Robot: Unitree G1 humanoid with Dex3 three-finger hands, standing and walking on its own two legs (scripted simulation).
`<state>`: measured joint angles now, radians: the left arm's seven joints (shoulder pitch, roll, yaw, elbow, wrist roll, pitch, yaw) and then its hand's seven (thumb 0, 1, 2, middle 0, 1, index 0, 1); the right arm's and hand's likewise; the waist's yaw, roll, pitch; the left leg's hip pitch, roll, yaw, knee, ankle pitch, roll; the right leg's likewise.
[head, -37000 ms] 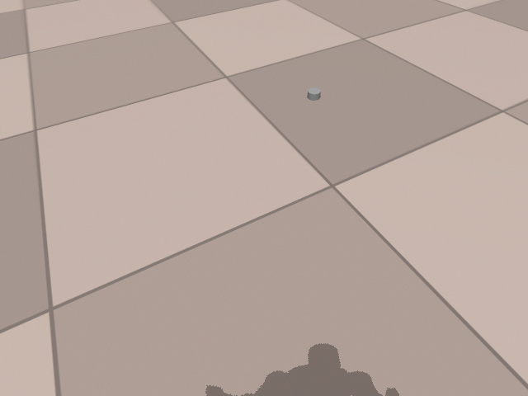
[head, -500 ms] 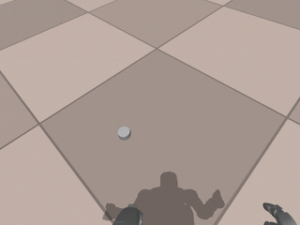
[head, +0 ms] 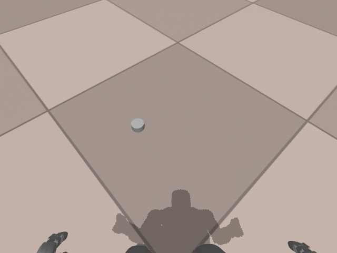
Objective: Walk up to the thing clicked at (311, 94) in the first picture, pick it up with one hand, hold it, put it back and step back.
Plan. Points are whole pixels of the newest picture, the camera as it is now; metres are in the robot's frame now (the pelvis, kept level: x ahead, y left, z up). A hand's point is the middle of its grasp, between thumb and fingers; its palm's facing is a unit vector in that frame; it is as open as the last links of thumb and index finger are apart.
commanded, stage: step back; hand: left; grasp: from above
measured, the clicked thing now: (137, 125) +0.98 +0.24 -0.74
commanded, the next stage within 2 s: stand in 1.26 s
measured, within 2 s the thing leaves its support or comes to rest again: neither
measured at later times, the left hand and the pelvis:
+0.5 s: hand out of the picture -0.07 +0.28 -0.14, palm faces +0.06 -0.91 -0.42, open 7.4 cm; pelvis -0.10 -0.01 +0.00, yaw +3 degrees
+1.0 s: hand out of the picture -0.02 +0.27 -0.15, palm faces +0.08 -0.93 -0.37, open 7.4 cm; pelvis -0.07 +0.00 +0.00, yaw +4 degrees
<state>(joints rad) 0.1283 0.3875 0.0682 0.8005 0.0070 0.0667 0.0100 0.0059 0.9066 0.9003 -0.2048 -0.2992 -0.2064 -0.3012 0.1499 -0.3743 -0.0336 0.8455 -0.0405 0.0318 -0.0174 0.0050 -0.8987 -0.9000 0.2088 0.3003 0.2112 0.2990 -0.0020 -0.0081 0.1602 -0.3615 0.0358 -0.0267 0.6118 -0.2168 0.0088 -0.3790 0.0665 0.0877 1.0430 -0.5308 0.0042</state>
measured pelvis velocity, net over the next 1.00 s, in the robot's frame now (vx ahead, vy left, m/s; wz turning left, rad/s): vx -0.07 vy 0.00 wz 0.06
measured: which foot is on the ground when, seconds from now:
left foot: down 0.00-0.10, up 0.12-0.36, down 0.38-0.64, up 0.66-0.88, down 0.90-1.00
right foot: up 0.00-0.06, down 0.08-1.00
